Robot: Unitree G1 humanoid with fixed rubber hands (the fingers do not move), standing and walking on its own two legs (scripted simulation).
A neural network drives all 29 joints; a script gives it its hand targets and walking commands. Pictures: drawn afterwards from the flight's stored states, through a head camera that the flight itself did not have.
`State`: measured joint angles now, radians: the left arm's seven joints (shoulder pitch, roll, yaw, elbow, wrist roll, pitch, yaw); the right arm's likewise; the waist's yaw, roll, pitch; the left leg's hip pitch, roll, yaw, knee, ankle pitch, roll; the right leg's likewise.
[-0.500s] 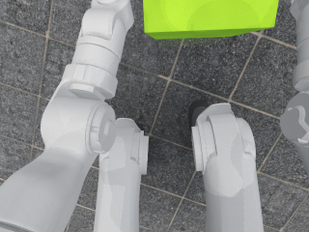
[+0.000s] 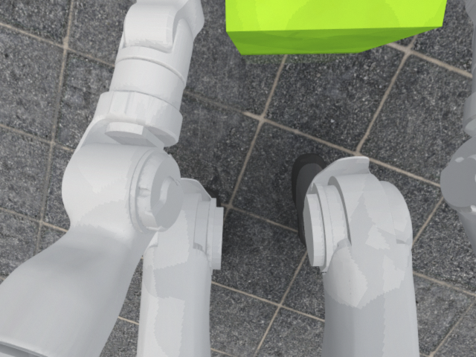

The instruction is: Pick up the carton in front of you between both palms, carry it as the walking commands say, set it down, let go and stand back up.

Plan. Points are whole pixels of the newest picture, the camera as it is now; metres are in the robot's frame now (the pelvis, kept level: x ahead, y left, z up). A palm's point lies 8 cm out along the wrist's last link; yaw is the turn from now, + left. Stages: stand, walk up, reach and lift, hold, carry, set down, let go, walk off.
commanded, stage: set down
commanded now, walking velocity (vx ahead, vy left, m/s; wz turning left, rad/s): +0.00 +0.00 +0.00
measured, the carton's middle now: out of the picture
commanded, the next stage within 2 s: let go in 1.46 s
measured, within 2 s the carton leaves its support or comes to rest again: neither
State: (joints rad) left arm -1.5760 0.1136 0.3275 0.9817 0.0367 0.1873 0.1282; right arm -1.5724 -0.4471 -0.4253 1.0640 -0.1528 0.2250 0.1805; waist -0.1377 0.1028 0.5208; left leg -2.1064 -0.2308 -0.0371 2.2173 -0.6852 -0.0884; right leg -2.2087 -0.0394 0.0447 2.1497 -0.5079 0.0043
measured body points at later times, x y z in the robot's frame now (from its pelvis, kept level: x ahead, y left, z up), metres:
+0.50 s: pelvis +0.00 -0.01 +0.00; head +0.38 -0.08 +0.21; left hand +0.59 +0.03 -0.18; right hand +0.53 -0.36 -0.17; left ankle +0.10 +0.11 -0.35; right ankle +0.13 -0.13 -0.35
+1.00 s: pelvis +0.01 -0.01 +0.11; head +0.36 -0.10 +0.38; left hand +0.61 +0.02 -0.01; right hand +0.54 -0.36 -0.01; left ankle +0.10 +0.11 -0.35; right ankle +0.13 -0.13 -0.35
